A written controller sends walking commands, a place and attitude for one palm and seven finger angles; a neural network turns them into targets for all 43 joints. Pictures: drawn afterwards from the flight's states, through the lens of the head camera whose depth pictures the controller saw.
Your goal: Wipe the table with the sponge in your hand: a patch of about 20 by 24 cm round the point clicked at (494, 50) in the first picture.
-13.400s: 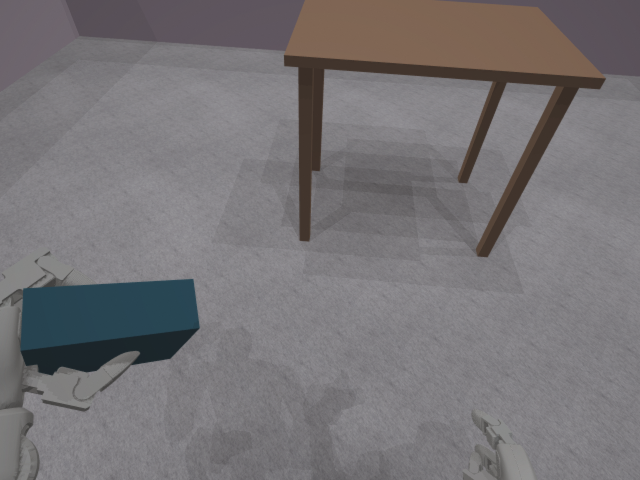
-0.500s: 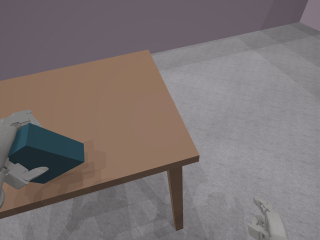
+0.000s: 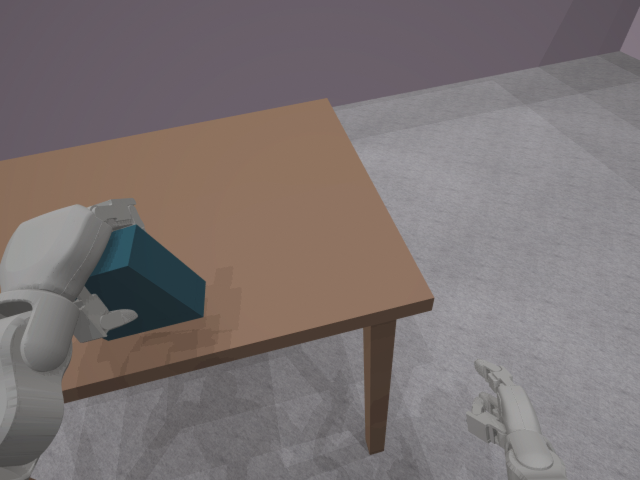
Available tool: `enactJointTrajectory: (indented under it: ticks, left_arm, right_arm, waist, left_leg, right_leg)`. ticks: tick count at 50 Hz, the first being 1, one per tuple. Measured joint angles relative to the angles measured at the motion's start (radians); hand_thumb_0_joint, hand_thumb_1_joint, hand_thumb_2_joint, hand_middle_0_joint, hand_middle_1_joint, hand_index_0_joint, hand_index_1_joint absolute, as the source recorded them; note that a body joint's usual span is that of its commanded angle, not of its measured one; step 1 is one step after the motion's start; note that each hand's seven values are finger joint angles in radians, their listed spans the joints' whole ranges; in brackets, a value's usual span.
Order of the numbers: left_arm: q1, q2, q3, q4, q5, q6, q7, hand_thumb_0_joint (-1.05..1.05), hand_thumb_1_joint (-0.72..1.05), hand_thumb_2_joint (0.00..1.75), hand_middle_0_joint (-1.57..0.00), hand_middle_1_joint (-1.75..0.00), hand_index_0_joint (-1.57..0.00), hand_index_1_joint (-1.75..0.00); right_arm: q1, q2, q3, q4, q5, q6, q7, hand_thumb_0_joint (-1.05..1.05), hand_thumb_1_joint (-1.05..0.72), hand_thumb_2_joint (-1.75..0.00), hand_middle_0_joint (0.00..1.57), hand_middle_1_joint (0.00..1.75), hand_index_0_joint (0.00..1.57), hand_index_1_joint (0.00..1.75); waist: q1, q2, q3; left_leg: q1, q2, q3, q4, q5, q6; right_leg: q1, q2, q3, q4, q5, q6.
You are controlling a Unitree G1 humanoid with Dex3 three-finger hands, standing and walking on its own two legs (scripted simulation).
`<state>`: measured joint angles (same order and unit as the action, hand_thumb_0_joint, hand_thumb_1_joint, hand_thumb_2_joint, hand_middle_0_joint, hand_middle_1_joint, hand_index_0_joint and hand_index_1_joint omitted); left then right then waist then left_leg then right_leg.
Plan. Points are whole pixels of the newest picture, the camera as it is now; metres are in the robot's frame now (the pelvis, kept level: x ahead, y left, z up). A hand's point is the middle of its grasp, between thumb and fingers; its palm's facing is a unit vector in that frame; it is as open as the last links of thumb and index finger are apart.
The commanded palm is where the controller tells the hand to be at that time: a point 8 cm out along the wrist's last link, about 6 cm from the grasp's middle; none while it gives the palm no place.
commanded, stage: turn the palm down, sponge in hand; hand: left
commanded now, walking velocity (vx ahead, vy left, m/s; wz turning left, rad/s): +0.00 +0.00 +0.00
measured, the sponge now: (134, 297) +0.25 +0.26 +0.14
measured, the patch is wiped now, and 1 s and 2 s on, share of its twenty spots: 0.00 0.00 0.00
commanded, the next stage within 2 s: move the sponge above the wiping area in 0.70 s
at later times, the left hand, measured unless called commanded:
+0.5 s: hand (111, 267) +0.24 +0.24 +0.20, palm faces +0.21 -0.01 -0.98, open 9.2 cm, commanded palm +0.19 +0.25 +0.28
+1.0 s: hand (102, 251) +0.25 +0.25 +0.22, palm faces +0.25 +0.02 -0.97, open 9.2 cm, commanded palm +0.20 +0.24 +0.27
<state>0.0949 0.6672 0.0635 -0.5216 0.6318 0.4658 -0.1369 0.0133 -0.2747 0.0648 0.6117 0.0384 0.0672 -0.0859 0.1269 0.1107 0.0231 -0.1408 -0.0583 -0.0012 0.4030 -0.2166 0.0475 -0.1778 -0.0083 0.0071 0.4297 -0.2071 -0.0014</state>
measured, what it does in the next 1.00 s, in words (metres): stands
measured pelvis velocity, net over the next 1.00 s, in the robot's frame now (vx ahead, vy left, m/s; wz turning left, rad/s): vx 0.00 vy -0.04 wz -0.01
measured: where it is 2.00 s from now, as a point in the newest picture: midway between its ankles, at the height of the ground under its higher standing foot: outside the picture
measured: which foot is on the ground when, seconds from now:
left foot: down 0.00-1.00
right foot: down 0.00-1.00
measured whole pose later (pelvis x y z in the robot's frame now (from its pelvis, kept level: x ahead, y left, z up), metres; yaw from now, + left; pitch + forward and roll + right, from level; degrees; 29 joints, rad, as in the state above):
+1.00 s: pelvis +0.00 -0.04 +0.00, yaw -1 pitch -4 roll +1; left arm 0.01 0.71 0.08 -0.33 0.74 0.45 -0.09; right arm 0.01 -0.29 0.04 0.65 0.05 0.09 -0.06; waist 0.13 0.14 0.01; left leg -0.10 -0.01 -0.01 0.40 -0.22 -0.01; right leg -0.16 0.04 0.00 0.45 -0.22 -0.06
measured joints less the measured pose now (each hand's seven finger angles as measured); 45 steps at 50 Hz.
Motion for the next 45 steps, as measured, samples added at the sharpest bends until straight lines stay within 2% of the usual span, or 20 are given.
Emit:
enactJointTrajectory:
  ticks: [3,5,11,14,17,19,22,25,27,31,33,37,39,42,45]
  left_arm:
    - [-0.015,0.039,-0.004,-0.006,0.026,-0.034,0.014,0.0,-0.43,1.05,-0.83,-1.41,-0.82,-1.41]
    - [-0.038,0.056,0.013,0.017,0.03,-0.035,0.034,0.0,-0.43,1.05,-0.83,-1.41,-0.82,-1.41]
    - [-0.081,0.035,0.083,0.091,0.043,0.029,0.043,0.0,-0.43,1.05,-0.83,-1.41,-0.82,-1.41]
    - [-0.067,-0.007,0.063,0.1,0.058,0.044,0.03,0.0,-0.43,1.05,-0.82,-1.41,-0.82,-1.41]
    - [-0.032,-0.033,0.014,0.082,0.081,0.034,0.013,0.0,-0.43,1.05,-0.82,-1.41,-0.82,-1.41]
    - [-0.016,-0.034,-0.021,0.067,0.094,0.012,0.008,0.0,-0.43,1.05,-0.82,-1.41,-0.82,-1.41]
    - [-0.005,-0.004,-0.049,0.047,0.116,-0.022,0.008,0.0,-0.43,1.05,-0.83,-1.41,-0.82,-1.41]
    - [-0.025,0.029,-0.036,0.056,0.124,-0.045,0.03,0.0,-0.43,1.05,-0.83,-1.4,-0.82,-1.41]
    - [-0.043,0.039,-0.006,0.075,0.115,-0.037,0.044,0.0,-0.43,1.05,-0.83,-1.4,-0.82,-1.41]
    - [-0.065,0.027,0.052,0.12,0.091,-0.003,0.047,0.0,-0.43,1.05,-0.83,-1.41,-0.82,-1.41]
    - [-0.061,0.008,0.059,0.129,0.084,0.017,0.038,0.0,-0.43,1.05,-0.82,-1.41,-0.82,-1.41]
    - [-0.023,-0.025,0.021,0.107,0.084,0.029,0.011,0.0,-0.43,1.05,-0.82,-1.41,-0.82,-1.41]
    - [-0.002,-0.03,-0.01,0.082,0.089,0.016,0.002,0.0,-0.43,1.05,-0.82,-1.41,-0.82,-1.41]
    - [0.013,-0.008,-0.044,0.052,0.106,-0.011,0.002,0.0,-0.43,1.05,-0.83,-1.41,-0.82,-1.41]
    - [-0.011,0.023,-0.043,0.074,0.119,-0.038,0.026,0.0,-0.43,1.05,-0.83,-1.41,-0.82,-1.41]
  right_arm:
    - [-0.012,0.014,0.008,0.013,-0.003,0.005,0.01,0.01,-0.9,-0.9,0.2,0.3,0.2,0.3]
    - [-0.014,0.021,0.01,0.02,-0.003,0.012,0.018,0.01,-0.9,-0.9,0.2,0.3,0.2,0.3]
    - [-0.019,0.015,0.018,0.024,0.012,0.027,0.03,0.01,-0.9,-0.9,0.2,0.3,0.21,0.3]
    - [-0.018,0.004,0.015,0.016,0.016,0.021,0.028,0.01,-0.9,-0.9,0.2,0.3,0.21,0.3]
    - [-0.02,-0.004,0.011,0.014,0.012,0.011,0.024,0.01,-0.9,-0.9,0.2,0.3,0.21,0.3]
    - [-0.021,-0.006,0.006,0.018,0.003,0.005,0.023,0.01,-0.9,-0.9,0.2,0.3,0.21,0.3]
    - [-0.023,-0.008,0.0,0.028,-0.007,0.003,0.024,0.01,-0.9,-0.9,0.2,0.3,0.2,0.3]
    - [-0.021,-0.008,-0.008,0.036,-0.009,0.01,0.03,0.01,-0.9,-0.9,0.2,0.3,0.2,0.3]
    - [-0.024,-0.008,-0.009,0.04,-0.002,0.015,0.034,0.01,-0.9,-0.9,0.2,0.3,0.2,0.3]
    - [-0.025,-0.012,-0.01,0.031,0.009,0.023,0.036,0.01,-0.9,-0.9,0.2,0.3,0.2,0.3]
    - [-0.025,-0.017,-0.011,0.023,0.015,0.022,0.036,0.01,-0.9,-0.9,0.2,0.3,0.2,0.3]
    - [-0.022,-0.029,-0.016,0.011,0.015,0.015,0.029,0.01,-0.9,-0.9,0.2,0.3,0.2,0.3]
    - [-0.018,-0.032,-0.022,0.009,0.008,0.01,0.026,0.01,-0.9,-0.9,0.2,0.3,0.2,0.3]
    - [-0.012,-0.033,-0.028,0.016,0.0,0.009,0.025,0.01,-0.9,-0.9,0.2,0.3,0.2,0.3]
    - [-0.004,-0.028,-0.032,0.026,-0.002,0.013,0.026,0.01,-0.9,-0.9,0.2,0.3,0.2,0.3]
  waist:
    - [0.007,-0.004,-0.001]
    - [0.01,-0.001,-0.006]
    - [0.012,0.016,-0.013]
    - [0.011,0.022,-0.006]
    - [0.011,0.02,0.005]
    - [0.013,0.016,0.01]
    - [0.02,0.012,0.01]
    - [0.022,0.015,0.0]
    - [0.021,0.022,-0.009]
    - [0.006,0.032,-0.023]
    - [-0.001,0.036,-0.023]
    - [-0.007,0.035,-0.013]
    - [-0.005,0.031,-0.006]
    - [0.004,0.026,-0.004]
    - [0.009,0.025,-0.008]
  left_leg:
    - [0.009,0.002,0.005,-0.006,0.004,-0.002]
    - [0.015,0.004,0.004,-0.011,0.006,-0.005]
    - [0.017,0.009,-0.003,-0.026,0.019,-0.012]
    - [0.013,0.009,-0.008,-0.033,0.027,-0.014]
    - [0.01,0.012,-0.008,-0.035,0.029,-0.017]
    - [0.013,0.015,-0.008,-0.031,0.026,-0.02]
    - [0.02,0.022,-0.004,-0.023,0.016,-0.026]
    - [0.034,0.028,-0.005,-0.021,0.008,-0.033]
    - [0.04,0.034,-0.005,-0.021,0.005,-0.037]
    - [0.04,0.04,-0.008,-0.025,0.005,-0.043]
    - [0.034,0.043,-0.009,-0.024,0.006,-0.046]
    - [0.025,0.044,-0.008,-0.021,0.007,-0.048]
    - [0.024,0.044,-0.006,-0.017,0.005,-0.049]
    - [0.027,0.045,-0.002,-0.011,0.0,-0.051]
    - [0.036,0.047,-0.004,-0.008,-0.003,-0.054]
  right_leg:
    - [0.004,0.002,0.005,0.0,0.003,-0.004]
    - [0.011,0.004,0.004,-0.005,0.005,-0.006]
    - [0.015,0.008,-0.003,-0.024,0.018,-0.008]
    - [0.011,0.009,-0.007,-0.026,0.022,-0.011]
    - [0.004,0.011,-0.008,-0.021,0.021,-0.016]
    - [0.005,0.014,-0.008,-0.014,0.016,-0.02]
    - [0.009,0.022,-0.005,-0.003,0.007,-0.028]
    - [0.022,0.028,-0.005,0.0,-0.001,-0.035]
    - [0.029,0.034,-0.005,-0.004,-0.002,-0.039]
    - [0.029,0.04,-0.008,-0.009,-0.001,-0.043]
    - [0.024,0.042,-0.009,-0.008,0.0,-0.045]
    - [0.01,0.044,-0.009,0.003,-0.002,-0.048]
    - [0.007,0.044,-0.007,0.012,-0.006,-0.05]
    - [0.005,0.046,-0.004,0.026,-0.013,-0.054]
    - [0.014,0.048,-0.005,0.029,-0.018,-0.057]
